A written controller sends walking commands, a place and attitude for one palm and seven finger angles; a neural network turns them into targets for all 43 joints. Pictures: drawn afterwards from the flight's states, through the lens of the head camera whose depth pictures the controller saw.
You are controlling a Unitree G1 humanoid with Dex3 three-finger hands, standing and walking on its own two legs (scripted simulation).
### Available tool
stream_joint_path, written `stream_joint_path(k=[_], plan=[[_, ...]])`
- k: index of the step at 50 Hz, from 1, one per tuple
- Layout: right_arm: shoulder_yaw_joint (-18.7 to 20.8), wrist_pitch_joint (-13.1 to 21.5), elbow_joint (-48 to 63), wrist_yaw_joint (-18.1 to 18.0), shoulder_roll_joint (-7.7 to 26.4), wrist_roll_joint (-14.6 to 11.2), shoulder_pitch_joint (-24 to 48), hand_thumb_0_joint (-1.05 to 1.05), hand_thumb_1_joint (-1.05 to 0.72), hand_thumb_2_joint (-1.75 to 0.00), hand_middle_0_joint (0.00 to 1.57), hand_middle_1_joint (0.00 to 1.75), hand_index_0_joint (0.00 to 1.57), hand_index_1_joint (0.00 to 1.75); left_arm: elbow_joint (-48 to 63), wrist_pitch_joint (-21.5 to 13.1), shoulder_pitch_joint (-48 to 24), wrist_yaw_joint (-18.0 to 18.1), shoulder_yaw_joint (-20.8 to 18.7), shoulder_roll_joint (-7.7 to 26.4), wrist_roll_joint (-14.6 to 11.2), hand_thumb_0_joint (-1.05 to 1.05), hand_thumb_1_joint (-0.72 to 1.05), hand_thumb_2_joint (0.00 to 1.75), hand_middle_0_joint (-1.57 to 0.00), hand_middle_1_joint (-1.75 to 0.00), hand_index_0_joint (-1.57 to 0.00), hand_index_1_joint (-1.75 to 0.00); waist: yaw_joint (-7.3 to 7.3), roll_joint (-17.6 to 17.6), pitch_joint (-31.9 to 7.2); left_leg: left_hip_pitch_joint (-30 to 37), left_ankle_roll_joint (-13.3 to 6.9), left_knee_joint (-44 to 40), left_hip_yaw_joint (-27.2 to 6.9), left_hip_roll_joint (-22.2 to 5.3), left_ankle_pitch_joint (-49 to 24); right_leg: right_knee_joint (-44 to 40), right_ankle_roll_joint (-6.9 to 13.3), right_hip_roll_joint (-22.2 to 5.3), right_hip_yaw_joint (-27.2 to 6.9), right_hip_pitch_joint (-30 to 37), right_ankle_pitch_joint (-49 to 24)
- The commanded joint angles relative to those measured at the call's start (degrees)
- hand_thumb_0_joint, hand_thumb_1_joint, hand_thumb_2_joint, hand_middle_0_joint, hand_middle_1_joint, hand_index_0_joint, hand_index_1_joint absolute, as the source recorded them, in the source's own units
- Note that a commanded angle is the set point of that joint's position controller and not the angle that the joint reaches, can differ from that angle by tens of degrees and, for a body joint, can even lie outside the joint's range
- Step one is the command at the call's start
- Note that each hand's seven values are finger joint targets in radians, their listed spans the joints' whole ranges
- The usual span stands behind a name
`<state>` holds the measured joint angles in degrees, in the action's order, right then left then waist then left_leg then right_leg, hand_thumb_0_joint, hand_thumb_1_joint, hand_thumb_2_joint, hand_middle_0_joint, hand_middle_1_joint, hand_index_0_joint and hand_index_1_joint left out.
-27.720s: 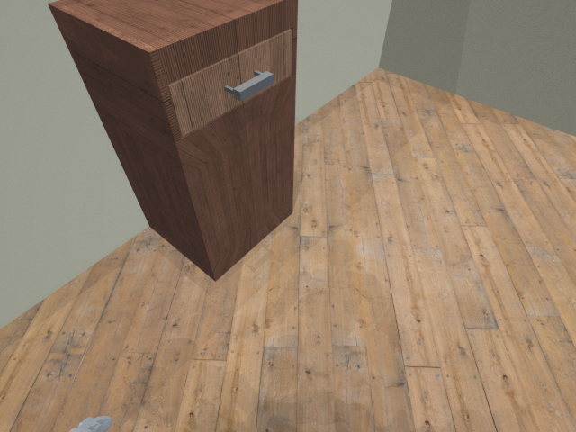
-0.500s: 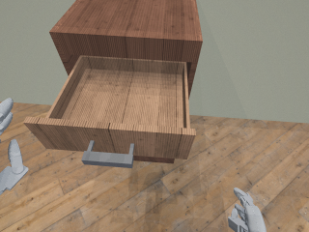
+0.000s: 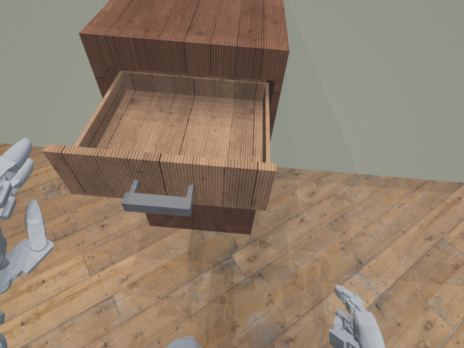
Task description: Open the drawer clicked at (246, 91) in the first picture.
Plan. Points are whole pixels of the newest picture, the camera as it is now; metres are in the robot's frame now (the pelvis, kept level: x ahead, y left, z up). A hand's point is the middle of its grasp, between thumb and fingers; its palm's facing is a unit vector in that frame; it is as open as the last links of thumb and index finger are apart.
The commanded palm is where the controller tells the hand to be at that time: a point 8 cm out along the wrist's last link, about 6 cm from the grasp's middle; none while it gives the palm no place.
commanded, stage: step back with the hand held close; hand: left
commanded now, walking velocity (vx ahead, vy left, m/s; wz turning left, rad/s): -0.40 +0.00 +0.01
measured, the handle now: (160, 195) +0.39 +0.17 +0.00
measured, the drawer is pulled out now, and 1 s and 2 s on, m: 0.30 0.30 0.30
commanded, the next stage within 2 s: stop stepping back and stand still in 0.14 s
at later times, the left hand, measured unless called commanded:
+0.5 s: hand out of the picture +0.07 +0.23 +0.18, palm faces +0.38 -0.82 -0.43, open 7.4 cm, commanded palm +0.01 +0.27 +0.19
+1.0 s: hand out of the picture +0.03 +0.22 +0.17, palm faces +0.37 -0.83 -0.41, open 7.5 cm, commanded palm -0.03 +0.27 +0.19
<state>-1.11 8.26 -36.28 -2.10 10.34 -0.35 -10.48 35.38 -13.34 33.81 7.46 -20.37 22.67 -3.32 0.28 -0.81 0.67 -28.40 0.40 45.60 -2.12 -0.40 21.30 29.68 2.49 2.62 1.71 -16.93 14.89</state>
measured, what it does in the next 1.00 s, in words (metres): walks backwards: left foot, then left foot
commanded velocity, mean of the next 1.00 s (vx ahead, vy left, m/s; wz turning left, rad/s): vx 0.05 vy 0.01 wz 0.00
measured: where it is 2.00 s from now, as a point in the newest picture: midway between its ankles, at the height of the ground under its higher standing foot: outside the picture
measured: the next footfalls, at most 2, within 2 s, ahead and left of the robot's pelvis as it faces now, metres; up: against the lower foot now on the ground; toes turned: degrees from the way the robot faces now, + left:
left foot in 0.18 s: -0.02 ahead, +0.15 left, +0.00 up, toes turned +4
left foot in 0.60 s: -0.11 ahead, +0.09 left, +0.00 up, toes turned +3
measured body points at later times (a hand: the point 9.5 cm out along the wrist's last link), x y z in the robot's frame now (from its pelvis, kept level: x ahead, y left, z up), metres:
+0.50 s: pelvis -0.12 -0.01 +0.00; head -0.11 +0.00 +0.45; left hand +0.04 +0.27 +0.20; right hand +0.04 -0.23 -0.09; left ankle -0.11 +0.11 -0.70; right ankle -0.06 -0.10 -0.73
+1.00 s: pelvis -0.16 -0.01 +0.00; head -0.16 +0.01 +0.45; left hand +0.00 +0.27 +0.19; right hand -0.01 -0.25 -0.08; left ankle -0.15 +0.09 -0.73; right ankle -0.11 -0.10 -0.73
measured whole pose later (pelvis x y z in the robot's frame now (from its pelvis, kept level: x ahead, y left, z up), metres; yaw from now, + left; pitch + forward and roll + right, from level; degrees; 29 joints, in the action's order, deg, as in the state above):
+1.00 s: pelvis -0.16 -0.01 +0.00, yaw +1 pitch -1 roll +0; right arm -0.5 6.3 -36.6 -3.6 11.6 0.1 -14.4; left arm 34.4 -11.9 36.2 9.1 -19.7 21.3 -1.1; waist 1.5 -2.2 -0.3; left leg -13.8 -1.9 30.4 3.0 0.1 15.1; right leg 31.3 1.8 0.9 3.9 -16.9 16.4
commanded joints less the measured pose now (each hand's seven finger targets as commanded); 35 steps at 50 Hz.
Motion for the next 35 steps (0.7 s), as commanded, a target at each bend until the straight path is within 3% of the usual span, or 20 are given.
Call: stream_joint_path(k=[1, 4, 6, 7, 9, 10, 11, 12, 15, 17, 18, 19, 20, 21, 23, 26, 28, 30, 32, 35], plan=[[1.9, 0.0, 10.3, -0.8, 4.1, -0.5, 6.1, 0.00, -0.90, -0.90, 0.20, 0.30, 0.20, 0.30, 9.0, -3.4, 2.3, 1.3, -8.7, 8.3, 0.2, 0.00, 0.90, 0.90, -0.20, -0.30, -0.20, -0.30, 1.18, -8.0, -9.0, 0.2, 1.2, 14.3, -0.4, -0.3, 8.1, -7.7, 8.8, -21.2, -12.4, 4.0, -37.1], [1.7, -1.3, 10.6, -2.4, 5.2, 0.0, 6.8, 0.00, -0.90, -0.90, 0.20, 0.30, 0.20, 0.30, 10.5, -3.5, 1.0, 2.0, -8.8, 9.4, 1.4, 0.00, 0.90, 0.90, -0.20, -0.30, -0.20, -0.30, 1.25, -7.4, -7.6, 4.3, 0.6, -4.2, 2.9, -0.1, 6.0, -6.5, 5.0, -17.6, -9.6, 5.3, -37.9], [2.6, -1.4, 9.8, -2.6, 6.3, 0.3, 3.8, 0.00, -0.90, -0.90, 0.20, 0.30, 0.20, 0.30, 12.2, -3.5, 3.2, 2.1, -8.3, 9.0, 1.3, 0.00, 0.90, 0.90, -0.20, -0.30, -0.20, -0.30, 1.75, -4.8, -10.3, 10.1, 0.0, -18.7, 4.8, 0.2, -3.0, -4.6, 2.3, -15.6, -7.9, 7.8, -34.3], [3.6, -1.2, 9.8, -2.6, 7.2, 0.3, 3.1, 0.00, -0.90, -0.90, 0.20, 0.30, 0.20, 0.30, 14.3, -4.0, 3.0, 2.0, -7.9, 9.2, 1.0, 0.00, 0.90, 0.90, -0.20, -0.30, -0.20, -0.30, 1.87, -1.5, -10.8, 13.8, -0.6, -24.6, 4.1, -2.1, -11.8, -1.4, 0.5, -13.6, -6.5, 7.1, -30.8], [5.7, -0.1, 11.5, -2.0, 8.8, -0.3, 4.0, 0.00, -0.90, -0.90, 0.20, 0.30, 0.20, 0.30, 15.8, -4.6, 3.1, 1.5, -8.7, 10.2, 1.4, 0.00, 0.90, 0.90, -0.20, -0.30, -0.20, -0.30, 0.18, 11.2, -11.4, 17.2, -4.5, -25.3, -6.2, -16.3, -37.1, 8.1, -3.3, -5.6, -1.6, 0.8, -9.1], [6.0, 0.9, 11.7, -1.1, 9.8, -0.6, 3.3, 0.00, -0.90, -0.90, 0.20, 0.30, 0.20, 0.30, 16.6, -5.2, 4.6, 0.5, -8.6, 9.9, 0.1, 0.00, 0.90, 0.90, -0.20, -0.30, -0.20, -0.30, -0.21, 12.4, -12.4, 19.7, -5.6, -25.1, -4.8, -18.6, -42.4, 13.8, -3.4, -3.5, -1.5, -3.0, 4.9], [6.1, 1.7, 11.2, -1.0, 7.7, 0.4, 4.0, 0.00, -0.90, -0.90, 0.20, 0.30, 0.20, 0.30, 17.3, -5.5, 3.6, 1.1, -11.2, 11.4, 0.4, 0.00, 0.90, 0.90, -0.20, -0.30, -0.20, -0.30, 0.61, 17.7, -11.4, 15.2, -7.6, -24.2, -6.7, -19.6, -44.6, 19.6, -3.3, -3.1, -1.2, -5.4, 11.4], [5.5, 2.1, 10.2, -1.1, 7.2, 1.6, 3.6, 0.00, -0.90, -0.90, 0.20, 0.30, 0.20, 0.30, 18.0, -5.2, 3.5, 1.3, -11.5, 10.9, 0.4, 0.00, 0.90, 0.90, -0.20, -0.30, -0.20, -0.30, 0.77, 18.3, -9.1, 13.8, -8.4, -24.0, -7.1, -19.9, -48.3, 22.5, -3.3, -2.5, -2.1, -6.3, 13.1], [5.2, 2.8, 9.4, -0.1, 7.7, -0.4, 1.8, 0.00, -0.90, -0.90, 0.20, 0.30, 0.20, 0.30, 17.4, -3.9, 4.6, 1.5, -9.6, 8.1, 0.2, 0.00, 0.90, 0.90, -0.20, -0.30, -0.20, -0.30, 0.31, 12.8, -9.0, 18.2, -6.1, -19.8, -2.2, -16.0, -40.0, 10.8, -3.7, -3.1, 0.1, -3.6, 8.8], [4.2, 2.5, 10.2, 0.0, 8.6, -1.2, 2.7, 0.00, -0.90, -0.90, 0.20, 0.30, 0.20, 0.30, 14.8, -2.9, 3.4, 1.3, -8.8, 7.8, 0.3, 0.00, 0.90, 0.90, -0.20, -0.30, -0.20, -0.30, 0.17, 9.5, -4.7, 6.9, -4.5, -19.6, -0.9, -13.6, -14.5, -0.1, -4.1, -4.1, 0.8, 6.6, 1.5], [3.9, 2.2, 10.3, -0.2, 8.5, -1.3, 3.1, 0.00, -0.90, -0.90, 0.20, 0.30, 0.20, 0.30, 13.0, -2.8, 1.9, 1.4, -9.5, 9.0, 0.6, 0.00, 0.90, 0.90, -0.20, -0.30, -0.20, -0.30, 0.31, 4.6, -2.8, 2.5, -3.4, -17.3, 0.9, -10.5, 1.3, -5.5, -3.8, -6.3, -1.1, 9.4, -0.9], [3.7, 1.6, 10.1, -0.4, 7.9, -1.2, 2.2, 0.00, -0.90, -0.90, 0.20, 0.30, 0.20, 0.30, 10.3, -2.2, 1.8, 1.7, -10.4, 10.5, 1.0, 0.00, 0.90, 0.90, -0.20, -0.30, -0.20, -0.30, 1.14, -4.4, -1.7, 4.2, -1.5, -9.1, 4.1, -4.5, 8.3, -12.9, -1.1, -11.4, -9.4, 3.1, 4.6], [3.6, 1.2, 10.3, -0.9, 7.9, -0.9, 2.7, 0.00, -0.90, -0.90, 0.20, 0.30, 0.20, 0.30, 10.7, -1.4, -1.8, 1.7, -9.7, 10.5, 0.4, 0.00, 0.90, 0.90, -0.20, -0.30, -0.20, -0.30, 1.03, -10.9, -2.0, 6.9, -0.5, 0.0, 4.7, 0.4, 10.3, -20.8, 1.9, -17.4, -19.1, -5.9, 22.2], [4.5, 0.7, 8.6, -1.2, 7.9, -1.1, 1.5, 0.00, -0.90, -0.90, 0.20, 0.30, 0.20, 0.30, 8.8, -0.7, -1.2, 1.9, -8.8, 9.3, 0.4, 0.00, 0.90, 0.90, -0.20, -0.30, -0.20, -0.30, 1.16, -13.0, -2.9, 9.9, -0.5, 10.3, 4.6, 1.5, 6.8, -24.4, 4.1, -20.8, -24.1, -10.1, 28.7], [3.7, -0.1, 8.0, -1.5, 7.2, -0.2, 2.9, 0.00, -0.90, -0.90, 0.20, 0.30, 0.20, 0.30, 8.1, -0.3, -1.1, 2.0, -7.4, 8.0, 0.6, 0.00, 0.90, 0.90, -0.20, -0.30, -0.20, -0.30, 2.23, -11.2, -3.2, 10.3, -0.5, 12.4, 2.9, 0.8, 3.5, -20.7, 4.2, -18.9, -16.9, -10.9, 21.7], [2.5, 0.3, 8.1, -2.0, 6.9, 0.3, 3.2, 0.00, -0.90, -0.90, 0.20, 0.30, 0.20, 0.30, 9.7, 0.1, 0.9, 2.9, -6.0, 7.4, 2.2, 0.00, 0.90, 0.90, -0.20, -0.30, -0.20, -0.30, 1.76, -8.3, -3.7, 16.4, -2.6, -10.3, 4.4, 0.1, 4.4, -18.4, 2.5, -15.9, -10.9, -8.8, 18.6], [2.2, 1.9, 8.3, -2.3, 8.1, 0.9, 2.2, 0.00, -0.90, -0.90, 0.20, 0.30, 0.20, 0.30, 12.4, -0.9, 0.2, 3.1, -4.9, 7.1, 2.5, 0.00, 0.90, 0.90, -0.20, -0.30, -0.20, -0.30, 1.87, 1.1, -1.6, 15.6, -4.2, -27.6, 2.6, -2.4, 4.2, -11.3, 0.8, -11.1, -8.1, -3.9, 16.2], [3.8, 2.2, 10.4, -2.1, 10.4, 1.0, 3.2, 0.00, -0.90, -0.90, 0.20, 0.30, 0.20, 0.30, 16.7, -2.0, -0.2, 3.3, -6.4, 9.4, 2.7, 0.00, 0.90, 0.90, -0.20, -0.30, -0.20, -0.30, -0.03, 15.8, -3.6, 12.3, -7.5, -33.1, -10.6, -13.3, 0.9, 7.3, -2.2, -2.0, 1.1, 0.6, 6.6], [3.2, 1.7, 9.1, -1.6, 8.0, 0.8, 3.3, 0.00, -0.90, -0.90, 0.20, 0.30, 0.20, 0.30, 14.0, -1.4, 1.3, 3.1, -7.7, 9.6, 3.2, 0.00, 0.90, 0.90, -0.20, -0.30, -0.20, -0.30, 0.95, 15.0, -0.6, 2.0, -8.4, -37.0, -11.7, -14.1, 15.2, 15.8, -2.7, -2.1, 1.0, 2.5, 10.1], [2.9, 2.1, 8.5, -1.4, 8.7, 0.2, 3.3, 0.00, -0.90, -0.90, 0.20, 0.30, 0.20, 0.30, 12.4, -1.4, 0.7, 3.1, -7.1, 9.3, 2.8, 0.00, 0.90, 0.90, -0.20, -0.30, -0.20, -0.30, 0.34, 7.7, 2.4, 2.9, -7.7, -29.0, -7.0, -12.2, -0.3, 2.8, -2.8, -3.1, 1.8, 5.2, 6.1]])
